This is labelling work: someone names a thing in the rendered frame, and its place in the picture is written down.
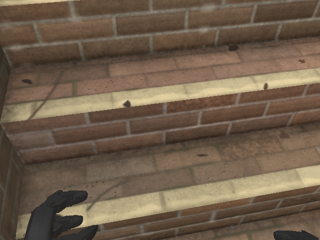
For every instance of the robot right hand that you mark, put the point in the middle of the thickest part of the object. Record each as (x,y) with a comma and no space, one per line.
(293,235)

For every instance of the robot left hand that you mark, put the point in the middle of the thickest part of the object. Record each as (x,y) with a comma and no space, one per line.
(44,224)

